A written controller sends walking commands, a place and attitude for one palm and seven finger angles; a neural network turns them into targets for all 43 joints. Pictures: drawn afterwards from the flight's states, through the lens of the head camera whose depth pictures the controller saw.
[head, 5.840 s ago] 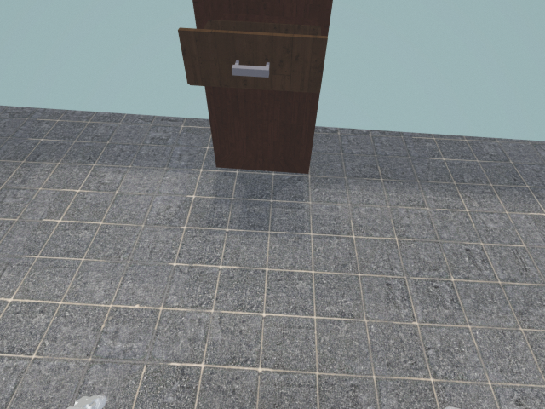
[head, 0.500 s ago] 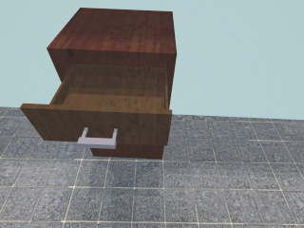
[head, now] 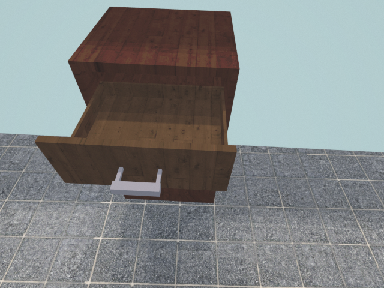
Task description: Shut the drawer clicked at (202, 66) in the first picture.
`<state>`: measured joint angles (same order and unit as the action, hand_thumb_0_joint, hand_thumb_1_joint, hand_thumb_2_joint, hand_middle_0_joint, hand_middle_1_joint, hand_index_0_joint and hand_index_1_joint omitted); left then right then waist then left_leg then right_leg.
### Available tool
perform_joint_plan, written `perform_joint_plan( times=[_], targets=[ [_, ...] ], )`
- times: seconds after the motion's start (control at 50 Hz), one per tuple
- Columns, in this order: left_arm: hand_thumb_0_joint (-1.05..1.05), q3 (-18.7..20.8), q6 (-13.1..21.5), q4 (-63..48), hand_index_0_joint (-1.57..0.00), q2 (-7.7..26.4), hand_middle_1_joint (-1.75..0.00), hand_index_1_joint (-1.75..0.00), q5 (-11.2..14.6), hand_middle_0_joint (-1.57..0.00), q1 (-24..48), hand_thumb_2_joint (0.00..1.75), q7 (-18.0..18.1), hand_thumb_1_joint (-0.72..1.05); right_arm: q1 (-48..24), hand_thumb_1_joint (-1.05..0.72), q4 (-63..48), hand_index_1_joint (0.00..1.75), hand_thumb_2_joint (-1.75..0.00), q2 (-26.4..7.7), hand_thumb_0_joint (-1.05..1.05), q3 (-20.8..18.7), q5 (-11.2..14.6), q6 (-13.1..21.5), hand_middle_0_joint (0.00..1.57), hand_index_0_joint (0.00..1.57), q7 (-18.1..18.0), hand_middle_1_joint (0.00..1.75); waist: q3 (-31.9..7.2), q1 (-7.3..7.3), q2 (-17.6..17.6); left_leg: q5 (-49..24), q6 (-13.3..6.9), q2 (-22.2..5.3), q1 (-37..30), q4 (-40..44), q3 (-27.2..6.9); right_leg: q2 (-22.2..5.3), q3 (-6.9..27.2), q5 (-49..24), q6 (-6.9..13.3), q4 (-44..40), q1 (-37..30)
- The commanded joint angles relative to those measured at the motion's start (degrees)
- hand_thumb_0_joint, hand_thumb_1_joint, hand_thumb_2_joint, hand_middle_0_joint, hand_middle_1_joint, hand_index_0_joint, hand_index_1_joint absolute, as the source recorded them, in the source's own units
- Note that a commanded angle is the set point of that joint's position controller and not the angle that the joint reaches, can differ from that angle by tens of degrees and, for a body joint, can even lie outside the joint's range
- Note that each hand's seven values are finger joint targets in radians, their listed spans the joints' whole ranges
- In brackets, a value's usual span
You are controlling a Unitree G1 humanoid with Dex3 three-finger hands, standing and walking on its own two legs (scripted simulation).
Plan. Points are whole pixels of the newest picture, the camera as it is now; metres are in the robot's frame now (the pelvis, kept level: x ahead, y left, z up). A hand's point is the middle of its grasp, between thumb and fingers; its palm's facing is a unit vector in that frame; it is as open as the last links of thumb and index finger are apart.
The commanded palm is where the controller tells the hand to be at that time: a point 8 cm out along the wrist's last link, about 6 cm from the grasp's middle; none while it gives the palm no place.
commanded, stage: shuffle to correct the standing spot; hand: left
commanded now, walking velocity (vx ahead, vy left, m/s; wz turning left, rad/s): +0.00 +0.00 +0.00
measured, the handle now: (138, 180) +0.36 +0.16 -0.03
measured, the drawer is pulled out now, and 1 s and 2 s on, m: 0.29 0.29 0.29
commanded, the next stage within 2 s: come to a stop and stand still in 0.26 s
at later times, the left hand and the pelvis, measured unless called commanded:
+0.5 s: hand out of the picture +0.00 +0.15 -0.18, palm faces +0.02 -0.98 -0.21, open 7.3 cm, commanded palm none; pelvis +0.04 -0.03 +0.00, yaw +0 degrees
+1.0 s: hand out of the picture +0.03 +0.16 -0.17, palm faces +0.03 -0.97 -0.23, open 7.3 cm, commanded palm none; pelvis +0.01 -0.03 +0.00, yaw +0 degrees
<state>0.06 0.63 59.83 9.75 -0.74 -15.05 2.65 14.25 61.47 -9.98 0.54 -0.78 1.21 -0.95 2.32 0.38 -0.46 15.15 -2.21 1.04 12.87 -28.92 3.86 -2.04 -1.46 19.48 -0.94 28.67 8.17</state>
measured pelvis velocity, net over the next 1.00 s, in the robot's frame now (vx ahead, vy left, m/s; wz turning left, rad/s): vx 0.01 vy -0.03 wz -0.01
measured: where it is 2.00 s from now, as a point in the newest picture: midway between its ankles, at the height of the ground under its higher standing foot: outside the picture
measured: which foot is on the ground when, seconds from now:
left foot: down 0.00-1.00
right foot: down 0.00-1.00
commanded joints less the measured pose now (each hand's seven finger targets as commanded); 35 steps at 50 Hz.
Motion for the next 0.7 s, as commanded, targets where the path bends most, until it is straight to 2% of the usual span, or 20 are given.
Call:
perform_joint_plan(
  times=[0.0,0.08,0.14,0.18,0.22,0.26,0.28,0.34,0.36,0.38,0.4,0.42,0.44,0.46,0.48,0.5,0.56,0.62,0.64,0.68],
  targets=[
    [0.00,0.65,0.68,-1.21,-0.20,5.95,-0.30,-0.30,0.07,-0.20,-4.25,0.90,-0.02,0.90,2.17,-0.90,-1.50,0.30,-0.90,-6.28,0.00,-0.95,0.04,0.70,0.20,0.20,-0.38,0.30,-0.91,-0.45,1.39,-17.47,-0.22,-6.55,-3.79,5.34,-6.24,-3.72,2.99,-12.93,2.27,-4.74,1.98],
    [0.00,0.57,0.55,-0.70,-0.20,6.13,-0.30,-0.30,0.00,-0.20,-4.45,0.90,0.00,0.90,1.59,-0.90,-1.35,0.30,-0.90,-6.73,0.00,-0.88,0.16,0.77,0.20,0.20,-0.54,0.30,-1.15,-0.52,1.96,-20.36,-0.30,-6.77,-5.09,5.60,-6.39,-3.80,2.91,-14.13,1.95,-5.22,1.40],
    [0.00,0.24,0.17,0.64,-0.20,5.15,-0.30,-0.30,-0.18,-0.20,-5.33,0.90,-0.34,0.90,1.91,-0.90,-0.41,0.30,-0.90,-6.38,0.00,-0.81,0.06,0.38,0.20,0.20,-0.49,0.30,0.04,-0.31,1.28,-10.01,-0.78,-7.65,-5.43,7.82,-6.93,-2.87,1.47,-6.23,1.83,-5.33,2.57],
    [0.00,0.24,-0.03,0.71,-0.20,4.81,-0.30,-0.30,-0.52,-0.20,-5.50,0.90,-0.60,0.90,2.04,-0.90,-0.39,0.30,-0.90,-7.09,0.00,-1.28,-0.12,0.04,0.20,0.20,-0.42,0.30,2.05,-0.09,2.56,-2.50,-1.41,-8.72,-3.95,9.87,-8.74,-2.06,0.07,-1.86,1.95,-4.13,4.39],
    [0.00,0.20,-0.15,0.77,-0.20,4.49,-0.30,-0.30,-0.76,-0.20,-5.89,0.90,-0.87,0.90,2.50,-0.90,-0.37,0.30,-0.90,-7.71,0.00,-1.71,-0.22,-0.16,0.20,0.20,-0.45,0.30,3.40,0.12,4.11,1.73,-2.24,-10.12,-3.41,11.97,-10.52,-1.16,-1.23,-0.01,2.14,-2.18,6.23],
    [0.00,0.34,-0.17,0.61,-0.20,4.45,-0.30,-0.30,-0.93,-0.20,-6.25,0.90,-1.14,0.90,3.20,-0.90,-0.34,0.30,-0.90,-8.27,0.00,-2.26,-0.29,-0.16,0.20,0.20,-0.60,0.30,3.69,0.06,5.45,0.41,-3.38,-11.51,-4.27,12.18,-12.06,-0.48,-2.10,0.68,2.27,-0.19,8.31],
    [0.00,0.40,-0.10,0.68,-0.20,4.29,-0.30,-0.30,-0.94,-0.20,-6.58,0.90,-1.20,0.90,3.75,-0.90,-0.42,0.30,-0.90,-8.32,0.00,-2.37,-0.35,-0.09,0.20,0.20,-0.75,0.30,3.04,0.08,5.32,-2.78,-3.91,-12.02,-5.13,11.40,-12.49,-0.31,-2.22,0.19,2.47,0.58,8.77],
    [0.00,0.71,0.06,1.12,-0.20,4.17,-0.30,-0.30,-0.72,-0.20,-8.34,0.90,-1.38,0.90,4.34,-0.90,-0.36,0.30,-0.90,-7.66,0.00,-2.60,-0.32,0.11,0.20,0.20,-1.05,0.30,1.22,-0.40,4.58,-10.10,-4.56,-12.32,-5.63,8.00,-11.38,-0.29,-1.91,-1.92,3.03,0.47,7.86],
    [0.00,0.77,0.24,1.33,-0.20,3.84,-0.30,-0.30,-0.64,-0.20,-9.10,0.90,-1.23,0.90,3.92,-0.90,-0.50,0.30,-0.90,-7.35,0.00,-2.50,-0.31,0.17,0.20,0.20,-1.09,0.30,0.45,-0.88,4.20,-12.26,-4.09,-11.37,-4.63,6.06,-10.06,-0.95,-1.14,-4.06,3.19,-0.70,6.09],
    [0.00,0.82,0.55,1.83,-0.20,3.91,-0.30,-0.30,-0.51,-0.20,-10.21,0.90,-0.99,0.90,2.83,-0.90,-0.63,0.30,-0.90,-6.19,0.00,-2.22,-0.19,0.24,0.20,0.20,-1.08,0.30,0.36,-1.41,2.09,-14.62,-2.81,-9.35,-3.18,2.94,-7.20,-2.20,1.14,-9.60,3.58,-2.72,3.58],
    [0.00,0.87,0.97,2.30,-0.20,4.43,-0.30,-0.30,-0.40,-0.20,-10.75,0.90,-0.61,0.90,2.50,-0.90,-0.78,0.30,-0.90,-4.74,0.00,-1.77,-0.09,0.39,0.20,0.20,-1.05,0.30,-0.19,-1.30,-1.68,-16.51,-1.20,-6.88,-1.59,-0.50,-4.47,-3.99,3.95,-18.97,4.13,-3.80,0.63],
    [0.00,0.97,1.36,2.79,-0.20,5.33,-0.30,-0.30,-0.26,-0.20,-11.67,0.90,-0.21,0.90,2.19,-0.90,-0.82,0.30,-0.90,-3.51,0.00,-1.26,0.00,0.45,0.20,0.20,-0.99,0.30,-0.71,-1.39,-5.32,-14.30,0.06,-5.32,0.33,-2.21,-2.39,-6.06,5.76,-30.94,4.38,-4.25,-2.55],
    [0.00,0.96,1.61,3.00,-0.20,5.73,-0.30,-0.30,0.04,-0.20,-11.85,0.90,-0.05,0.90,1.93,-0.90,-0.69,0.30,-0.90,-2.49,0.00,-0.99,0.13,0.37,0.20,0.20,-1.00,0.30,-1.46,-1.14,-7.50,-11.26,0.91,-4.54,1.19,-1.72,-1.39,-7.27,6.20,-41.03,4.59,-4.13,-4.71],
    [0.00,0.77,1.94,3.25,-0.20,5.73,-0.30,-0.30,0.16,-0.20,-11.89,0.90,0.22,0.90,1.45,-0.90,-0.37,0.30,-0.90,-2.57,0.00,-0.84,0.18,0.32,0.20,0.20,-1.01,0.30,-1.20,-1.08,-7.39,-10.73,1.50,-4.36,1.02,-1.36,-1.10,-8.16,6.26,-51.92,4.18,-3.27,-5.47],
    [0.00,0.67,2.09,3.12,-0.20,6.17,-0.30,-0.30,0.23,-0.20,-11.66,0.90,0.45,0.90,2.11,-0.90,0.08,0.30,-0.90,-2.54,0.00,-0.72,0.38,0.17,0.20,0.20,-1.04,0.30,-1.46,-0.81,-7.16,-10.73,1.75,-4.34,0.58,-0.73,-0.86,-8.32,5.57,-58.18,3.64,-2.46,-6.56],
    [0.00,0.70,2.14,2.95,-0.20,6.46,-0.30,-0.30,0.27,-0.20,-11.44,0.90,0.64,0.90,2.47,-0.90,0.43,0.30,-0.90,-2.78,0.00,-0.73,0.52,0.08,0.20,0.20,-1.12,0.30,-2.22,-0.75,-6.30,-11.96,1.86,-4.29,-0.18,-0.25,-0.70,-8.25,5.31,-61.51,3.26,-1.83,-7.47],
    [0.00,1.16,1.55,1.49,-0.20,7.32,-0.30,-0.30,0.38,-0.20,-10.39,0.90,0.96,0.90,2.56,-0.90,0.49,0.30,-0.90,-3.45,0.00,-1.04,0.78,-0.34,0.20,0.20,-1.35,0.30,-2.90,-0.95,-1.45,-19.55,1.72,-4.78,-3.01,0.25,-0.64,-7.76,4.84,-57.80,2.91,-0.73,-6.43],
    [0.00,1.54,0.93,0.89,-0.20,7.44,-0.30,-0.30,0.11,-0.20,-10.11,0.90,1.28,0.90,1.50,-0.90,-0.59,0.30,-0.90,-3.60,0.00,-1.51,0.83,-0.99,0.20,0.20,-1.44,0.30,-2.62,-1.32,-2.05,-19.45,1.90,-5.50,-2.76,0.11,-1.08,-8.46,5.72,-52.47,3.62,-0.87,-5.32],
    [0.00,1.63,0.67,0.33,-0.20,7.58,-0.30,-0.30,0.10,-0.20,-9.23,0.90,1.24,0.90,1.43,-0.90,-0.82,0.30,-0.90,-3.59,0.00,-1.57,0.77,-1.04,0.20,0.20,-1.42,0.30,-2.62,-1.20,-0.82,-21.50,1.82,-5.66,-3.37,0.53,-1.18,-8.12,5.33,-49.60,3.83,-0.72,-4.62],
    [0.00,1.76,0.51,-0.38,-0.20,7.34,-0.30,-0.30,-0.04,-0.20,-9.16,0.90,1.33,0.90,0.93,-0.90,-1.64,0.30,-0.90,-4.04,0.00,-1.75,0.65,-1.14,0.20,0.20,-1.39,0.30,-3.09,-1.46,-1.44,-23.03,1.73,-5.94,-3.81,-0.31,-1.63,-8.07,5.58,-46.51,3.80,-0.95,-3.89]
  ],
)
